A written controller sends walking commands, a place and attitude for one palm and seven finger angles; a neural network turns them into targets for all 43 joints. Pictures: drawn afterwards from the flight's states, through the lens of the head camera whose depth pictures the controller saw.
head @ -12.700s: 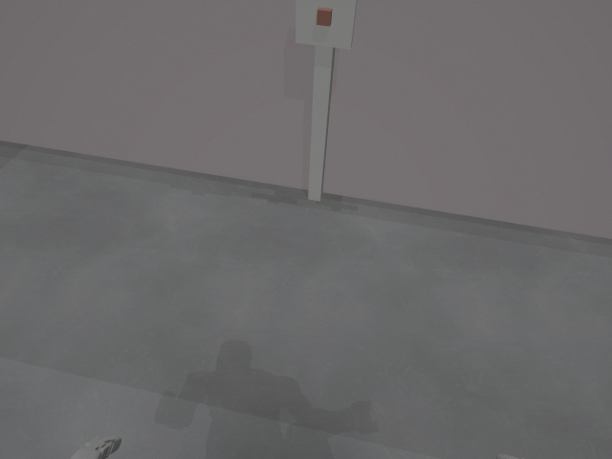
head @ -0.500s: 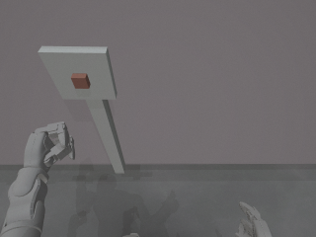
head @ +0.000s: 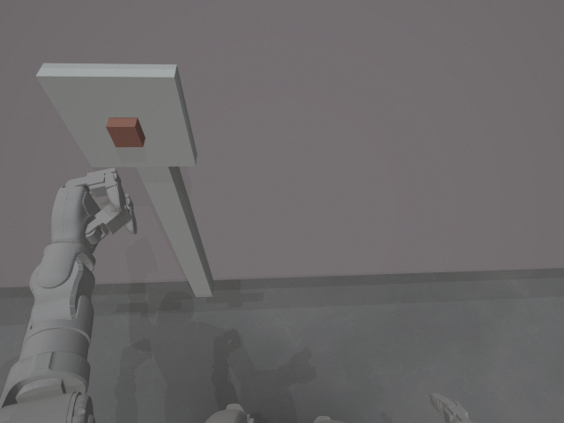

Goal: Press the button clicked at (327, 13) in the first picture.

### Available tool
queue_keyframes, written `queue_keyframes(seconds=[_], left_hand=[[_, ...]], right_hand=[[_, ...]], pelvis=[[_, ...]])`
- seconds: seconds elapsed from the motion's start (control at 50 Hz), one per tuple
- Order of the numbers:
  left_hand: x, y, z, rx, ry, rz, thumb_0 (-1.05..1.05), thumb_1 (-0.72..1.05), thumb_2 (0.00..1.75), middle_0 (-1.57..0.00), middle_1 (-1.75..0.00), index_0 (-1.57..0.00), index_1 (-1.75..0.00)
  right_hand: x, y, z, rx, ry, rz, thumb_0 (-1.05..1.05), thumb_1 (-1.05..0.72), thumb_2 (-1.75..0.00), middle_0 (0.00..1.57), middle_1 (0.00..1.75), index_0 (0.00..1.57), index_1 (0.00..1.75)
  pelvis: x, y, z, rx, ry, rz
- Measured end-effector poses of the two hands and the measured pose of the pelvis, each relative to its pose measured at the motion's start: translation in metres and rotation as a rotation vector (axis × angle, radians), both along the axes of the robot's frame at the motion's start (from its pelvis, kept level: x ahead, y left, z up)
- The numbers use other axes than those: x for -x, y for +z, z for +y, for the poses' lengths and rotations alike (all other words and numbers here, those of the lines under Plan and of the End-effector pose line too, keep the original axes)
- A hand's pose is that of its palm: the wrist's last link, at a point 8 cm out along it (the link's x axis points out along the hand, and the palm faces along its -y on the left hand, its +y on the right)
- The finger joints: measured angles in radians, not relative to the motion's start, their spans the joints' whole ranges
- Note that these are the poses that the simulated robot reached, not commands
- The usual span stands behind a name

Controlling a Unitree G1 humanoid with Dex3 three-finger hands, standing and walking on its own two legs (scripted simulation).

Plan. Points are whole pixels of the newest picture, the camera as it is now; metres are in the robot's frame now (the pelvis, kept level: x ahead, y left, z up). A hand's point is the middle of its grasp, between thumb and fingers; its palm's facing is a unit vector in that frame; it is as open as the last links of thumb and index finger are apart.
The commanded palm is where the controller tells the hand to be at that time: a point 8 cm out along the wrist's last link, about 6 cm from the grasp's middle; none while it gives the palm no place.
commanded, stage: aim a knuckle at the button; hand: left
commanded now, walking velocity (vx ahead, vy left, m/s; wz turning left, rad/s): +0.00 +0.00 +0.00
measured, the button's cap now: (127, 131) +0.52 +0.25 +0.09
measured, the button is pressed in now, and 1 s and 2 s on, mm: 0 0 7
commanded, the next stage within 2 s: press the button with the knuckle in 0.94 s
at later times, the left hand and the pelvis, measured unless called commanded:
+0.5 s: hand (140, 194) +0.43 +0.22 +0.05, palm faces +0.09 -1.00 +0.00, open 3.1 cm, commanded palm +0.39 +0.27 +0.06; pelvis -0.01 +0.02 -0.01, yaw -1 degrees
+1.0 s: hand (134, 196) +0.42 +0.23 +0.06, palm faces +0.09 -1.00 +0.01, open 3.1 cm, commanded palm +0.39 +0.27 +0.06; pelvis -0.01 +0.01 -0.01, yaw +0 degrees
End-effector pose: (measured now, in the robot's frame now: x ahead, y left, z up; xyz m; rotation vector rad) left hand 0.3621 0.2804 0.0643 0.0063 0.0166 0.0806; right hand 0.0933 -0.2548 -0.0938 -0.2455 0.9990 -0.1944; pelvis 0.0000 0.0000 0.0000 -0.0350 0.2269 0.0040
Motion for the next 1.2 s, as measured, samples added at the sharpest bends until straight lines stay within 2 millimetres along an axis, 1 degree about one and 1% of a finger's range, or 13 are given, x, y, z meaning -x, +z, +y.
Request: queue_keyframes(seconds=[0.3,0.38,0.46,0.58,0.76,0.84,0.96,1.1,1.2], left_hand=[[-0.037,-0.006,0.001,0.002,0.014,-0.012,0.02,0.90,0.90,-1.30,-1.50,-1.30,-1.50],[-0.040,-0.003,-0.005,0.000,-0.003,-0.029,0.02,0.90,0.90,-1.30,-1.50,-1.30,-1.50],[-0.039,-0.009,-0.009,0.006,-0.002,-0.005,0.02,0.90,0.90,-1.30,-1.50,-1.30,-1.50],[-0.033,-0.007,-0.007,-0.004,0.022,-0.029,0.02,0.90,0.90,-1.30,-1.50,-1.30,-1.50],[-0.027,-0.006,0.005,0.000,0.029,-0.019,0.02,0.90,0.90,-1.30,-1.50,-1.30,-1.50],[-0.027,-0.005,0.003,0.006,0.016,-0.026,0.02,0.90,0.90,-1.30,-1.50,-1.30,-1.50],[-0.030,-0.009,-0.001,0.012,0.010,-0.012,0.02,0.90,0.90,-1.30,-1.50,-1.30,-1.50],[-0.032,-0.007,-0.001,0.004,0.018,-0.020,0.02,0.90,0.90,-1.30,-1.50,-1.30,-1.50],[-0.038,-0.007,0.001,0.007,0.027,-0.006,0.02,0.90,0.90,-1.30,-1.50,-1.30,-1.50]], right_hand=[[0.046,-0.011,0.004,0.018,-0.049,0.152,0.01,-0.90,-0.89,0.20,0.30,0.21,0.30],[0.056,-0.012,0.005,0.011,-0.066,0.181,0.01,-0.90,-0.89,0.20,0.30,0.21,0.30],[0.062,-0.012,0.007,0.004,-0.075,0.194,0.01,-0.90,-0.89,0.20,0.30,0.21,0.30],[0.062,-0.011,0.010,-0.003,-0.076,0.183,0.01,-0.90,-0.89,0.20,0.30,0.21,0.30],[0.047,-0.009,0.008,0.007,-0.052,0.150,0.01,-0.90,-0.89,0.20,0.30,0.21,0.30],[0.041,-0.009,0.006,0.015,-0.039,0.140,0.01,-0.90,-0.89,0.20,0.30,0.21,0.30],[0.034,-0.007,0.004,0.020,-0.034,0.128,0.01,-0.90,-0.89,0.20,0.30,0.21,0.30],[0.034,-0.008,0.004,0.011,-0.042,0.130,0.01,-0.90,-0.89,0.20,0.30,0.21,0.30],[0.039,-0.011,0.004,0.010,-0.043,0.154,0.01,-0.90,-0.89,0.20,0.30,0.21,0.30]], pelvis=[[0.007,-0.008,0.011,0.014,-0.003,0.038],[0.008,-0.008,0.014,0.016,-0.008,0.042],[0.009,-0.008,0.015,0.014,-0.012,0.040],[0.010,-0.007,0.015,0.014,-0.016,0.032],[0.012,-0.007,0.012,0.017,-0.004,0.025],[0.012,-0.008,0.011,0.018,0.002,0.028],[0.011,-0.009,0.010,0.017,0.001,0.032],[0.009,-0.008,0.009,0.015,-0.005,0.033],[0.008,-0.009,0.008,0.016,0.000,0.038]])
